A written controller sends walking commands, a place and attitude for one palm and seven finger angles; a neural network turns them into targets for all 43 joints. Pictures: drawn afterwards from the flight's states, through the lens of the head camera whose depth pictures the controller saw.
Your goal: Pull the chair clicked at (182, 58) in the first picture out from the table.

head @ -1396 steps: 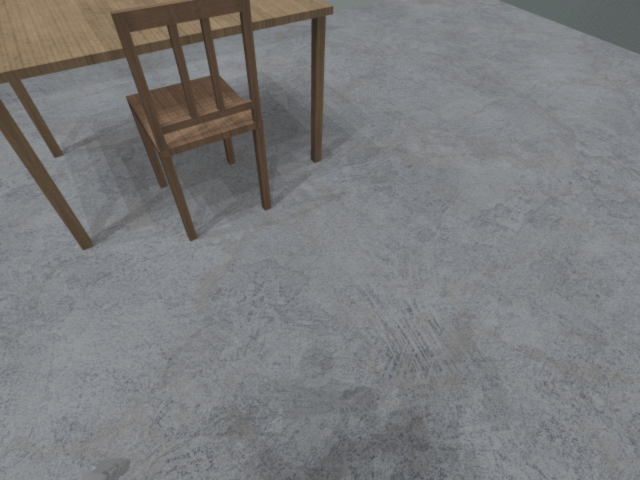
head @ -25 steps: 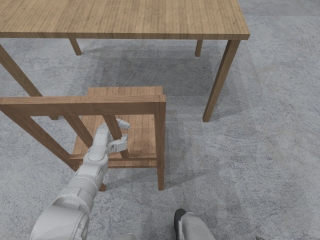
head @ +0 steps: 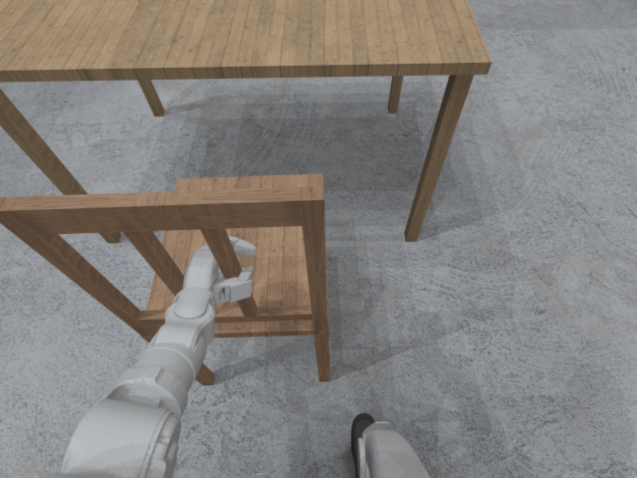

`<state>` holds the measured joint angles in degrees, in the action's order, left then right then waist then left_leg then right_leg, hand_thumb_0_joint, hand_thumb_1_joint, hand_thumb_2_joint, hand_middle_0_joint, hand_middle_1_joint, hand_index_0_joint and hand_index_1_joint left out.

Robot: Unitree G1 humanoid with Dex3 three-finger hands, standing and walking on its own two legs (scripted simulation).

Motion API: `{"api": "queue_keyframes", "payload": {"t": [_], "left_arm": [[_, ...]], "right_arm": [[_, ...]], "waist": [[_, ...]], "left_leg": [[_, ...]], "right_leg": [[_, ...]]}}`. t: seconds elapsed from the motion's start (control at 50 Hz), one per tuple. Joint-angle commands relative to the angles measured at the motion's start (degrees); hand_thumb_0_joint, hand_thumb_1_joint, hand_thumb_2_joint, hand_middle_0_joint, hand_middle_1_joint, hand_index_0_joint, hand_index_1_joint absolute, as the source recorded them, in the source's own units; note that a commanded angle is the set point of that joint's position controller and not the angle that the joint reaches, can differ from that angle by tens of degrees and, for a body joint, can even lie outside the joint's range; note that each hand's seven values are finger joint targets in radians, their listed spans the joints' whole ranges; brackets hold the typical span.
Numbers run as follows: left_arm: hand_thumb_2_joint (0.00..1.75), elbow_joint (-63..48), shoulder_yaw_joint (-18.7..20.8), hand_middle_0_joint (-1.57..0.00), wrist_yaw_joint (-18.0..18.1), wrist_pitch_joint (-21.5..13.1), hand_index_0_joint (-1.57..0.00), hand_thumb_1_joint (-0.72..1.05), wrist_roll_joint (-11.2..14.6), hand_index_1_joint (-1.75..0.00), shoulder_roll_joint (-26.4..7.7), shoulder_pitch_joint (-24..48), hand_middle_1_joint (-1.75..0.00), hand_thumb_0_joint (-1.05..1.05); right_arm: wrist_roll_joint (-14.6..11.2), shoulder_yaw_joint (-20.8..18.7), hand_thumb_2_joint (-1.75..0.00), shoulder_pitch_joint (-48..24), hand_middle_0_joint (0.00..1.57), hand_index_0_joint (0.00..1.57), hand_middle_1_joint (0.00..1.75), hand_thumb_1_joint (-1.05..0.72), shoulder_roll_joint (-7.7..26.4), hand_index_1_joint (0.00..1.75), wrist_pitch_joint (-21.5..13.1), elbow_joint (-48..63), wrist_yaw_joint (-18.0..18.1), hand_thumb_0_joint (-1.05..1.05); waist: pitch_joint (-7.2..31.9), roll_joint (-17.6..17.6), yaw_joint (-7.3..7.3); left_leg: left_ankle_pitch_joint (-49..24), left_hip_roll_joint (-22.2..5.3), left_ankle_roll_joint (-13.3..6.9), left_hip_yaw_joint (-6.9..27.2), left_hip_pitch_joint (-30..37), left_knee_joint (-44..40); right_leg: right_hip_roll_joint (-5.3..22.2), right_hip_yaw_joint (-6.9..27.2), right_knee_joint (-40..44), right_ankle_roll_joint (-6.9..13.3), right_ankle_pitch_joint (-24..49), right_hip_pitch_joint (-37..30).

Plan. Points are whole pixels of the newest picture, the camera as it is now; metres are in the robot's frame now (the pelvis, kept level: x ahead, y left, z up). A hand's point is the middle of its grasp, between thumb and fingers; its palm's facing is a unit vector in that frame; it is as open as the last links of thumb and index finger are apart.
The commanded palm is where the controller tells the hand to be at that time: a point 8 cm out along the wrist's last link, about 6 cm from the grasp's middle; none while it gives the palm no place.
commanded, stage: step backward, pulling the chair out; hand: left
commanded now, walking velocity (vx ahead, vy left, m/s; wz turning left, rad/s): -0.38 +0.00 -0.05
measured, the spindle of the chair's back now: (173, 278) +0.40 +0.23 -0.06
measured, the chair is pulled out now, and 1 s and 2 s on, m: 0.32 0.32 0.32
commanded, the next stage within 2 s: none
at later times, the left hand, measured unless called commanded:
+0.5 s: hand (244, 281) +0.38 +0.11 -0.04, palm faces -0.02 -0.98 -0.19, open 5.5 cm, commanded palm +0.38 +0.16 -0.04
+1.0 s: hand (244, 281) +0.38 +0.11 -0.04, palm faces -0.02 -0.98 -0.19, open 5.5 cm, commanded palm +0.38 +0.16 -0.04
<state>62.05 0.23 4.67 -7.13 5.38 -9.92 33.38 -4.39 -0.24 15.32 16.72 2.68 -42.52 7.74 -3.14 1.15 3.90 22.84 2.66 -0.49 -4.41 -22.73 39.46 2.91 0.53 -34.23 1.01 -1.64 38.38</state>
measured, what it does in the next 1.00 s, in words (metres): stands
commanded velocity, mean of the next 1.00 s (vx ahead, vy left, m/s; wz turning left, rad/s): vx -0.38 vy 0.03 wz -0.04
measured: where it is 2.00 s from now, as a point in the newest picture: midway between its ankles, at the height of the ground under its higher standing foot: outside the picture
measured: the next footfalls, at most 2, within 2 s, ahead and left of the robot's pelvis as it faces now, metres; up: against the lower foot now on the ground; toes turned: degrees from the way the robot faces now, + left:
none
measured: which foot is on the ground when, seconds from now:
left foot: down 0.00-1.00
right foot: down 0.00-1.00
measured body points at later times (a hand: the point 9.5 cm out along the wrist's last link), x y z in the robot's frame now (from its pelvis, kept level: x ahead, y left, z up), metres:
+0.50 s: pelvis +0.00 +0.00 +0.00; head +0.08 -0.03 +0.44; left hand +0.38 +0.16 -0.03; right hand +0.07 -0.28 -0.14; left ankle -0.03 +0.12 -0.71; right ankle +0.16 -0.10 -0.71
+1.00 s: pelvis +0.00 +0.00 +0.00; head +0.08 -0.03 +0.44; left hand +0.38 +0.16 -0.03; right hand +0.06 -0.27 -0.14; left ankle -0.03 +0.12 -0.71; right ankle +0.16 -0.10 -0.71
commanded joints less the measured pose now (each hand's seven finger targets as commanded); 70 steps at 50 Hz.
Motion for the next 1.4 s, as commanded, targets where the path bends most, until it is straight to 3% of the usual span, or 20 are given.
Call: {"api": "queue_keyframes", "payload": {"t": [0.0,0.06,0.12,0.22,0.32,0.36,0.42,0.52,0.54,0.6,0.68,0.76,0.86,0.9,1.02,1.06,1.1,1.16,1.24,1.38], "left_arm": [[0.90,-10.4,1.3,-0.50,1.3,-3.8,-0.50,0.90,-1.4,-1.45,-9.1,24.1,-1.45,0.00],[0.90,-8.3,2.5,-0.50,1.5,-4.3,-0.50,0.90,-1.3,-1.45,-10.6,23.3,-1.45,0.00],[0.90,-7.7,1.8,-0.50,1.4,-5.0,-0.50,0.90,-1.5,-1.45,-9.9,23.1,-1.45,0.00],[0.90,-8.4,1.6,-0.50,1.5,-6.0,-0.50,0.90,-1.6,-1.45,-9.7,23.2,-1.45,0.00],[0.90,-9.0,1.4,-0.50,1.4,-6.2,-0.50,0.90,-1.8,-1.45,-9.5,23.7,-1.45,0.00],[0.90,-8.7,2.5,-0.50,1.5,-6.1,-0.50,0.90,-1.7,-1.45,-10.9,23.4,-1.45,0.00],[0.90,-8.6,1.6,-0.50,1.4,-6.0,-0.50,0.90,-1.7,-1.45,-9.9,23.2,-1.45,0.00],[0.90,-8.6,1.4,-0.50,1.3,-6.2,-0.50,0.90,-1.8,-1.45,-9.7,23.0,-1.45,0.00],[0.90,-8.4,1.7,-0.50,1.4,-6.1,-0.50,0.90,-1.8,-1.45,-10.0,22.9,-1.45,0.00],[0.90,-8.1,2.0,-0.50,1.4,-6.2,-0.50,0.90,-1.9,-1.45,-10.3,22.8,-1.45,0.00],[0.90,-8.2,2.0,-0.50,1.3,-6.4,-0.50,0.90,-1.9,-1.45,-10.2,23.3,-1.45,0.00],[0.90,-7.6,2.8,-0.50,1.4,-6.1,-0.50,0.90,-1.9,-1.45,-11.2,22.5,-1.45,0.00],[0.90,-7.5,2.8,-0.50,1.5,-6.2,-0.50,0.90,-1.9,-1.45,-10.9,22.5,-1.45,0.00],[0.90,-8.1,2.2,-0.50,1.4,-6.5,-0.50,0.90,-2.1,-1.45,-10.4,22.9,-1.45,0.00],[0.90,-7.4,2.2,-0.50,1.2,-6.7,-0.50,0.90,-2.2,-1.45,-10.0,22.6,-1.45,0.00],[0.90,-7.4,3.3,-0.50,1.4,-6.8,-0.50,0.90,-2.1,-1.45,-11.3,23.0,-1.45,0.00],[0.90,-7.2,2.3,-0.50,1.2,-6.9,-0.50,0.90,-2.2,-1.45,-10.2,22.6,-1.45,0.00],[0.90,-7.0,3.5,-0.50,1.4,-6.9,-0.50,0.90,-2.3,-1.45,-11.8,22.5,-1.45,0.00],[0.90,-7.3,2.9,-0.50,1.4,-6.8,-0.50,0.90,-2.3,-1.45,-11.3,22.1,-1.45,0.00],[0.90,-7.6,2.7,-0.50,1.4,-7.1,-0.50,0.90,-2.5,-1.45,-10.9,22.4,-1.45,0.00]], "right_arm": [[-0.2,-2.3,-0.90,1.4,0.20,0.20,0.30,-0.90,7.2,0.30,-0.8,4.8,0.7,0.00],[-0.4,-2.7,-0.90,3.3,0.20,0.20,0.30,-0.90,7.4,0.30,-1.2,3.5,0.7,0.00],[-0.8,-2.4,-0.90,4.1,0.20,0.20,0.30,-0.90,7.1,0.30,-1.9,2.5,0.3,0.00],[-0.8,-2.0,-0.90,2.7,0.20,0.20,0.30,-0.90,6.9,0.30,-2.6,2.7,0.6,0.00],[-0.6,-1.9,-0.90,2.4,0.20,0.20,0.30,-0.90,6.5,0.30,-2.3,3.2,0.9,0.00],[-0.6,-2.4,-0.90,2.7,0.20,0.20,0.30,-0.90,7.1,0.30,-2.2,3.2,1.0,0.00],[-0.8,-2.1,-0.90,2.5,0.20,0.20,0.30,-0.90,6.8,0.30,-1.8,3.4,0.9,0.00],[-0.8,-2.0,-0.90,2.5,0.20,0.20,0.30,-0.90,6.7,0.30,-1.7,3.4,0.9,0.00],[-0.9,-2.0,-0.90,2.4,0.20,0.20,0.30,-0.90,6.8,0.30,-1.7,3.6,0.9,0.00],[-0.6,-2.1,-0.90,2.7,0.20,0.20,0.30,-0.90,7.0,0.30,-1.7,3.4,1.0,0.00],[-0.6,-2.1,-0.90,2.9,0.20,0.20,0.30,-0.90,6.8,0.30,-1.8,3.3,1.1,0.00],[-0.7,-2.4,-0.90,3.4,0.20,0.20,0.30,-0.90,7.2,0.30,-1.7,3.4,1.0,0.00],[-0.7,-2.1,-0.90,3.2,0.20,0.20,0.30,-0.90,7.1,0.30,-2.1,3.3,1.0,0.00],[-0.7,-1.9,-0.90,3.3,0.20,0.20,0.30,-0.90,6.9,0.30,-2.1,3.3,0.9,0.00],[-0.6,-1.9,-0.90,3.2,0.20,0.20,0.30,-0.90,6.7,0.30,-2.3,3.4,0.9,0.00],[-0.4,-2.2,-0.90,3.2,0.20,0.20,0.30,-0.90,7.0,0.30,-2.4,3.4,1.1,0.00],[-0.6,-1.9,-0.90,3.5,0.20,0.20,0.30,-0.90,6.6,0.30,-2.4,3.3,0.9,0.00],[-0.5,-2.3,-0.90,3.9,0.20,0.20,0.30,-0.90,6.9,0.30,-2.6,2.9,0.9,0.00],[-0.8,-2.2,-0.90,3.8,0.20,0.20,0.30,-0.90,6.7,0.30,-2.5,3.1,0.6,0.00],[-0.6,-1.9,-0.90,2.8,0.20,0.20,0.30,-0.90,7.0,0.30,-2.8,3.5,0.8,0.00]], "waist": [[22.1,0.5,-1.20],[22.4,5.4,-0.65],[24.8,4.9,-0.55],[26.3,0.4,-0.93],[26.1,1.7,-0.83],[25.9,2.6,-0.73],[25.7,2.8,-0.87],[25.8,1.0,-0.76],[25.6,2.0,-0.85],[25.2,-0.1,-0.77],[25.1,0.9,-0.71],[24.7,3.0,-0.59],[24.8,2.8,-0.54],[25.1,0.5,-0.72],[24.5,1.7,-0.73],[24.0,2.5,-0.65],[24.2,1.7,-0.67],[24.9,3.3,-0.53],[25.7,4.1,-0.59],[24.9,-0.8,-0.81]], "left_leg": [[0.7,-7.8,0.6,6.6,-7.2,-7.7],[4.7,-5.1,0.8,5.3,-3.9,-5.0],[3.7,-4.3,0.7,4.7,-1.0,-5.2],[-1.5,-6.3,0.3,5.3,-1.6,-8.7],[-3.6,-6.6,0.8,5.2,-2.7,-8.1],[-2.2,-6.1,0.8,5.3,-2.7,-7.3],[-1.3,-6.0,0.8,5.1,-2.9,-7.4],[-1.1,-6.1,0.7,4.9,-2.4,-7.9],[-0.9,-6.1,0.7,5.1,-3.0,-7.9],[-2.5,-6.7,0.6,5.5,-2.6,-8.6],[-3.1,-6.9,0.8,5.1,-3.1,-8.0],[1.2,-5.6,0.8,4.8,-3.4,-6.9],[0.8,-6.1,0.4,5.0,-2.7,-8.2],[0.2,-6.5,0.4,5.1,-3.0,-8.7],[-1.1,-6.8,0.6,5.1,-3.7,-8.3],[-0.4,-6.7,0.5,5.0,-3.7,-7.9],[0.5,-6.3,0.6,4.7,-3.6,-7.6],[1.3,-5.6,0.6,4.3,-2.9,-6.8],[2.5,-4.8,0.7,4.1,-2.1,-6.4],[-2.1,-7.6,0.2,5.3,-2.7,-9.7]], "right_leg": [[5.3,7.0,1.8,0.9,-7.0,-20.7],[7.0,9.8,8.1,1.2,-9.4,-18.6],[8.1,10.0,10.5,1.1,-9.3,-18.8],[5.6,5.7,6.2,-0.5,-5.9,-20.8],[5.8,6.0,4.7,-0.2,-2.7,-21.3],[6.1,6.8,5.7,0.0,-3.2,-20.8],[6.3,6.9,6.1,0.1,-4.6,-20.3],[6.0,6.5,6.3,0.0,-5.2,-20.3],[5.9,6.5,6.2,0.0,-5.8,-20.1],[5.0,5.6,5.0,-0.2,-4.7,-19.6],[5.0,5.9,4.3,-0.2,-3.2,-19.8],[6.2,7.4,6.9,0.3,-6.2,-19.4],[5.2,6.1,6.7,-0.4,-7.6,-18.9],[5.0,5.9,5.7,-0.3,-7.3,-19.1],[4.7,5.7,4.5,-0.3,-6.0,-18.7],[4.8,6.1,5.2,-0.4,-6.2,-18.7],[5.2,6.7,5.7,-0.1,-6.9,-18.3],[5.8,7.4,7.0,-0.1,-6.8,-19.0],[7.0,8.5,9.1,0.2,-7.6,-19.0],[4.0,4.5,4.5,-0.9,-6.2,-19.4]]}}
